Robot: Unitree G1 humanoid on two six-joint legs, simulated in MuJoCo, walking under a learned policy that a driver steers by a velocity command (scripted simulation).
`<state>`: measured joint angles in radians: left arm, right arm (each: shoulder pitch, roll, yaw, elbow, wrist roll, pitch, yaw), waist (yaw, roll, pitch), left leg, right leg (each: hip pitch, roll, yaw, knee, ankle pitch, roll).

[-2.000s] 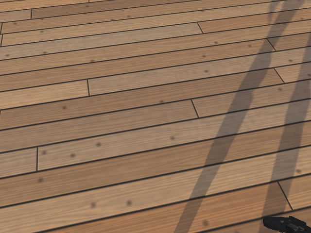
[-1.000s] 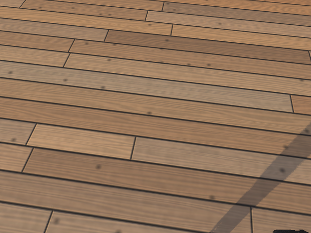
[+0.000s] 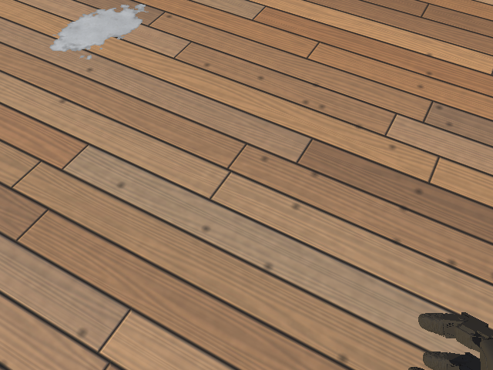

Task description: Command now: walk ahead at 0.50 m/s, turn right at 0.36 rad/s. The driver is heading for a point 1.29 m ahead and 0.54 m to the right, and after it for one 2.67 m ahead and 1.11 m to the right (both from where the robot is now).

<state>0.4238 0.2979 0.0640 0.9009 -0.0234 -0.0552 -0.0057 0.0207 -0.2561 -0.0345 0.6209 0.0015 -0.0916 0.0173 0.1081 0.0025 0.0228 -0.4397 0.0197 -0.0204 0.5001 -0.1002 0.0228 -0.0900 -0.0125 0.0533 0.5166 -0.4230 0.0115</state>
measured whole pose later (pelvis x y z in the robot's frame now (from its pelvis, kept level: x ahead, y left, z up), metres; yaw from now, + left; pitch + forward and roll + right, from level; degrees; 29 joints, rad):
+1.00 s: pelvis +0.53 -0.13 -0.01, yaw -35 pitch +2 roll +1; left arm 0.38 0.31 0.08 0.74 -0.02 -0.02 0.02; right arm 0.04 -0.27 -0.05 0.69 -0.01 -0.13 0.02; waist 0.07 -0.02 0.01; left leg -0.45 -0.04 -0.02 0.53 -0.11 0.01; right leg -0.16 0.09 0.22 0.76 -0.50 -0.05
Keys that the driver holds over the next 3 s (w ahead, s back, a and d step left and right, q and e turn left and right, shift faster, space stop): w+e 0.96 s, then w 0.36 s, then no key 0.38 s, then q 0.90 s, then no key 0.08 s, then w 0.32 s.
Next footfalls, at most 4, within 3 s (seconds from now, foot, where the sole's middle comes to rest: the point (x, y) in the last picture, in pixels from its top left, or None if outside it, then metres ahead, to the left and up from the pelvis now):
0.48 right None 0.38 -0.18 -0.76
0.96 left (320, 286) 0.71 -0.11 -0.76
1.44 right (448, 286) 0.76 -0.48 -0.76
1.78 left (380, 235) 0.91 -0.30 -0.76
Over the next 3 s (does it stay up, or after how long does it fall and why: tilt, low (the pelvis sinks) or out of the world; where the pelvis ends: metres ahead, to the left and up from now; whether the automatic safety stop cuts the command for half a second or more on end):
stays up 0.88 -0.36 0.02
